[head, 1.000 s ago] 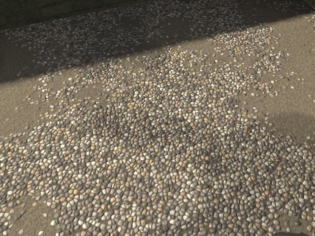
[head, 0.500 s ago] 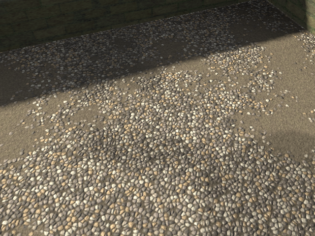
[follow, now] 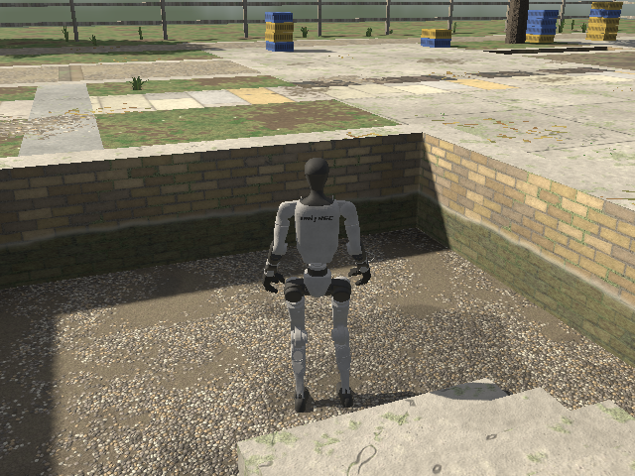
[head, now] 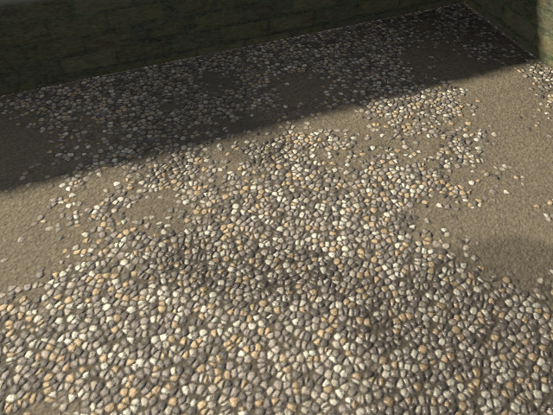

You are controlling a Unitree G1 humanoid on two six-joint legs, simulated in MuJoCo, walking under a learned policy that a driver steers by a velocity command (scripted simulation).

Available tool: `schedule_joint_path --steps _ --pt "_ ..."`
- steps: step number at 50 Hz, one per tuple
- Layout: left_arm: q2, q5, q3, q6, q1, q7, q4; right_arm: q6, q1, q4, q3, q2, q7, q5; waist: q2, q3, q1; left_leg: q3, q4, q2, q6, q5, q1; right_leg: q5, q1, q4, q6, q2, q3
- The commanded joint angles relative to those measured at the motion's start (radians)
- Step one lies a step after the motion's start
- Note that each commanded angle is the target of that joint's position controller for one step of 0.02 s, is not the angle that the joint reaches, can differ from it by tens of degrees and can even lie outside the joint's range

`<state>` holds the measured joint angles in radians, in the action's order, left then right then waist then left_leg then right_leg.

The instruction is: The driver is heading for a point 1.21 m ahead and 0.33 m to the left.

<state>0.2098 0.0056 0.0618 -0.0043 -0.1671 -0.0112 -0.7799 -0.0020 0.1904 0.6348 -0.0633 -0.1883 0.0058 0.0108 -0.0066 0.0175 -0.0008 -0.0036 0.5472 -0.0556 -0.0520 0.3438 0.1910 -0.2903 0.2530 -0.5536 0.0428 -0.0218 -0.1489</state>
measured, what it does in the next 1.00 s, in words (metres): walks ahead: right foot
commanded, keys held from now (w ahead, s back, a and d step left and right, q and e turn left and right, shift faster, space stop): no key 0.32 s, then w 0.30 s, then w+q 0.38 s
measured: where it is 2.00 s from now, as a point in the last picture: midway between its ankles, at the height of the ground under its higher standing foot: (234, 340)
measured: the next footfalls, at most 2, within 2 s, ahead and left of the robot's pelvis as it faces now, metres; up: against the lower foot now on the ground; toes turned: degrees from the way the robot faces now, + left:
right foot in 0.68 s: +0.16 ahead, -0.16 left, +0.00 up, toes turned -1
left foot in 1.22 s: +0.45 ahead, +0.09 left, +0.00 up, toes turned +18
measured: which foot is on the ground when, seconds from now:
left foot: down 0.00-0.70, up 0.72-1.00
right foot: down 0.00-0.38, up 0.40-0.66, down 0.68-1.00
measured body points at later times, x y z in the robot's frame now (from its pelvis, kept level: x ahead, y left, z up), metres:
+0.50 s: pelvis +0.01 +0.00 +0.01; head +0.01 +0.00 +0.46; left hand +0.11 +0.27 -0.12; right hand +0.10 -0.26 -0.11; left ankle -0.03 +0.09 -0.73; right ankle +0.01 -0.14 -0.71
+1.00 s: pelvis +0.19 -0.07 +0.01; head +0.20 -0.08 +0.46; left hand +0.16 +0.19 -0.12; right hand +0.36 -0.32 -0.10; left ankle +0.30 +0.12 -0.66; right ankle +0.12 -0.16 -0.73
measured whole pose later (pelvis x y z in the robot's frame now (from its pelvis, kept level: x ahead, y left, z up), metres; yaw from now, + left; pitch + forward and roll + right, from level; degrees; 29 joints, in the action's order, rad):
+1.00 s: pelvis +0.19 -0.07 +0.01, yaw +9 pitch +1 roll -1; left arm 0.22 -0.02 0.04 0.10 -0.33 -0.01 -0.96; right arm -0.02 0.25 0.70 -0.09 -0.29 0.00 -0.03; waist 0.05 0.00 0.06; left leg -0.12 0.94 0.07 -0.02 0.01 0.72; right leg -0.26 0.00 -0.24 -0.05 -0.04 0.17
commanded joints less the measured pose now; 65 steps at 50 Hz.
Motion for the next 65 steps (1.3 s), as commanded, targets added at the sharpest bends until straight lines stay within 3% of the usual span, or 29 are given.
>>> schedule_joint_path --steps 1,16,18,19,21,22,24,27,30,32,33,34,35,36,37,38,39,40,43,48,51,55,58,60,61,62,63,64,65 --pt "0.1 0.0 0.022 0.015 0.024 -0.006 0.049 -0.015 -0.024 -0.08 -0.028 -0.097 -0.005 0.0 0.013 -0.057 0.0 -0.11 -0.111 0.106 -0.019 -0.278 -0.01 0.24 -0.023 0.049 -0.035 0.047 -0.027" --pt "0.11 0.001 0.021 0.017 -0.006 -0.021 -0.054 -0.012 0.026 -0.06 -0.034 -0.095 -0.014 0.002 0.011 -0.03 0.001 -0.112 -0.159 0.106 -0.023 -0.261 -0.021 0.223 -0.031 0.077 -0.023 0.057 -0.024" --pt "0.101 0.002 0.018 0.014 -0.019 -0.025 -0.071 -0.007 0.047 -0.045 -0.037 -0.102 -0.018 0.003 0.038 -0.034 -0.002 -0.134 -0.209 0.109 -0.036 -0.02 -0.02 0.074 -0.016 0.054 -0.026 0.029 0.014" --pt "0.109 0.007 0.02 0.015 -0.011 -0.027 -0.072 -0.004 0.061 -0.042 -0.045 -0.13 -0.023 -0.003 0.072 -0.008 -0.013 -0.183 -0.249 0.131 -0.062 0.166 -0.018 -0.031 0.038 0.001 -0.031 0.004 0.053" --pt "0.13 0.016 0.021 0.034 0.06 -0.025 -0.042 -0.005 0.117 -0.025 -0.058 -0.188 -0.033 -0.02 0.144 0.092 -0.041 -0.39 -0.367 0.283 -0.158 0.414 -0.019 -0.134 0.22 -0.123 -0.046 0.014 0.118" --pt "0.133 0.02 0.019 0.047 0.111 -0.022 -0.021 -0.015 0.146 -0.012 -0.059 -0.2 -0.035 -0.022 0.147 0.14 -0.061 -0.473 -0.405 0.342 -0.196 0.409 -0.01 -0.146 0.29 -0.196 -0.056 0.049 0.104" --pt "0.137 0.03 0.024 0.068 0.125 -0.007 -0.01 -0.042 0.181 0.016 -0.057 -0.204 -0.035 -0.02 0.122 0.154 -0.063 -0.521 -0.423 0.396 -0.233 0.275 -0.115 -0.196 0.452 -0.322 -0.081 0.105 0.063" --pt "0.114 0.024 0.015 0.09 0.111 0.024 -0.03 -0.05 0.155 0.02 -0.054 -0.202 -0.025 -0.029 0.065 0.09 -0.057 -0.348 -0.392 0.316 -0.188 0.029 -0.183 -0.116 0.414 -0.205 -0.09 0.111 0.103" --pt "0.102 0.014 0.004 0.095 0.098 0.049 -0.046 -0.039 0.159 0.037 -0.06 -0.224 -0.011 -0.037 0.093 0.029 -0.047 -0.205 -0.356 0.249 -0.167 -0.11 -0.076 0.017 0.19 -0.081 -0.066 0.053 0.179" --pt "0.112 0.012 0.007 0.096 0.041 0.051 -0.061 -0.034 0.153 0.049 -0.058 -0.23 -0.008 -0.049 0.097 0.008 0.0 -0.184 -0.297 0.238 -0.143 -0.105 0.036 0.103 0.009 0.008 -0.067 0.015 0.211" --pt "0.131 0.013 0.018 0.096 -0.027 0.047 -0.084 -0.033 0.152 0.052 -0.051 -0.217 -0.009 -0.047 0.084 -0.008 0.039 -0.189 -0.243 0.225 -0.125 -0.101 0.095 0.103 -0.1 0.036 -0.072 -0.004 0.212" --pt "0.169 0.017 0.036 0.099 -0.134 0.039 -0.11 -0.037 0.131 0.047 -0.038 -0.192 -0.011 -0.038 0.076 -0.044 0.099 -0.168 -0.129 0.192 -0.09 -0.142 0.174 0.099 -0.244 0.061 -0.093 0.017 0.171" --pt "0.268 0.007 0.062 0.105 -0.293 0.024 -0.132 -0.043 0.09 0.022 -0.012 -0.12 -0.012 -0.024 -0.089 -0.118 0.167 -0.06 0.225 0.085 -0.015 -0.042 0.318 -0.013 -0.412 0.179 -0.168 0.239 -0.099" --pt "0.355 -0.01 0.079 0.113 -0.351 0.031 -0.141 -0.058 0.131 -0.014 -0.01 -0.096 -0.026 -0.044 -0.278 -0.163 0.14 -0.086 0.515 -0.027 0.011 0.227 0.537 -0.254 -0.484 0.328 -0.302 0.433 -0.525" --pt "0.27 -0.012 0.054 0.125 -0.271 0.034 -0.121 -0.064 0.149 0.005 -0.032 -0.189 -0.032 -0.064 -0.154 -0.102 0.119 -0.19 0.653 0.032 -0.005 0.186 0.596 -0.379 -0.409 0.355 -0.307 0.434 -0.52" --pt "0.209 -0.006 0.036 0.127 -0.184 0.031 -0.1 -0.064 0.143 0.009 -0.039 -0.214 -0.028 -0.071 -0.15 -0.022 0.083 -0.188 0.672 0.069 -0.026 0.083 0.642 -0.339 -0.348 0.363 -0.263 0.4 -0.398" --pt "0.177 -0.004 0.024 0.126 -0.116 0.028 -0.085 -0.06 0.144 0.027 -0.039 -0.205 -0.027 -0.062 -0.111 0.002 0.055 -0.176 0.652 0.102 -0.025 -0.005 0.616 -0.225 -0.292 0.376 -0.226 0.353 -0.286" --pt "0.159 -0.008 0.018 0.123 -0.078 0.025 -0.082 -0.056 0.138 0.033 -0.042 -0.196 -0.025 -0.05 -0.095 0.024 0.035 -0.18 0.617 0.125 -0.021 -0.07 0.593 -0.092 -0.247 0.387 -0.203 0.321 -0.191" --pt "0.139 -0.018 0.011 0.128 -0.085 0.016 -0.097 -0.036 0.159 0.053 -0.038 -0.159 -0.012 -0.044 -0.076 0.017 0.019 -0.152 0.597 0.138 0.003 -0.187 0.533 0.198 -0.192 0.399 -0.173 0.26 0.027" --pt "0.162 -0.024 0.009 0.118 -0.103 -0.001 -0.117 -0.033 0.05 -0.004 -0.028 -0.138 -0.01 -0.039 -0.054 0.059 0.033 -0.122 0.409 0.131 0.042 -0.355 0.588 0.405 -0.183 0.416 -0.178 0.243 0.191" --pt "0.18 -0.017 0.008 0.111 -0.122 -0.008 -0.12 -0.038 -0.053 -0.047 -0.014 -0.116 0.01 -0.033 -0.047 0.08 0.063 -0.048 0.246 0.131 0.034 -0.439 0.552 0.432 -0.194 0.421 -0.165 0.242 0.258" --pt "0.207 0.002 0.016 0.089 -0.189 -0.007 -0.136 -0.044 -0.16 -0.108 0.0 -0.097 0.046 -0.038 -0.026 0.112 0.085 0.019 0.13 0.129 -0.009 -0.366 0.59 0.539 -0.328 0.365 -0.172 0.294 0.302" --pt "0.255 0.01 0.031 0.071 -0.165 -0.015 -0.109 -0.044 -0.133 -0.123 -0.014 -0.134 0.066 -0.038 -0.077 0.039 0.03 0.102 0.108 0.056 -0.062 -0.234 0.436 0.963 -0.376 0.218 -0.158 0.301 0.349" --pt "0.282 0.009 0.041 0.057 -0.15 -0.025 -0.087 -0.038 0.041 -0.082 -0.047 -0.203 0.063 -0.042 -0.108 -0.071 -0.078 0.128 0.091 -0.013 -0.111 -0.155 0.196 1.169 -0.352 -0.045 -0.146 0.293 0.357" --pt "0.281 0.013 0.038 0.057 -0.126 -0.027 -0.069 -0.035 0.206 -0.037 -0.076 -0.256 0.046 -0.042 -0.065 -0.15 -0.174 0.086 0.0 -0.029 -0.152 -0.217 -0.075 1.043 -0.21 -0.286 -0.115 0.25 0.37" --pt "0.168 -0.028 0.004 0.072 -0.169 -0.016 -0.041 -0.024 0.281 -0.007 -0.086 -0.325 0.019 -0.045 0.167 -0.229 -0.137 -0.23 0.016 0.176 -0.217 -0.283 -0.379 0.202 0.107 -0.626 -0.08 0.145 0.354" --pt "0.115 -0.011 -0.023 0.117 -0.233 0.008 0.016 -0.043 0.237 -0.049 -0.082 -0.367 0.021 -0.028 0.287 -0.404 -0.054 -0.858 -0.182 0.401 -0.448 -0.026 -0.629 -0.337 0.447 -0.916 -0.057 -0.049 0.129" --pt "0.229 0.025 0.006 0.151 -0.078 0.024 0.038 -0.053 0.248 -0.043 -0.064 -0.28 0.022 -0.022 0.116 -0.347 -0.137 -0.796 -0.272 0.373 -0.378 0.033 -0.579 -0.24 0.552 -0.928 -0.077 0.013 0.013" --pt "0.224 0.042 0.004 0.164 -0.013 0.028 0.078 -0.063 0.193 -0.034 -0.053 -0.256 0.021 -0.022 0.068 -0.188 -0.099 -0.644 -0.287 0.34 -0.326 -0.04 -0.427 -0.135 0.575 -0.841 -0.094 0.052 0.032"
Velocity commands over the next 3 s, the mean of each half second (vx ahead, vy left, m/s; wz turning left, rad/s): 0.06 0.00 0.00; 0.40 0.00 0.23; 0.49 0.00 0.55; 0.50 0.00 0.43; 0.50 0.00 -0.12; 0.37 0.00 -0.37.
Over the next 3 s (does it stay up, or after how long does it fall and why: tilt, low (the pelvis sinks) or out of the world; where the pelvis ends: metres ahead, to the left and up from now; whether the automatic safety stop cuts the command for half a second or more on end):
stays up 1.10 0.35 0.01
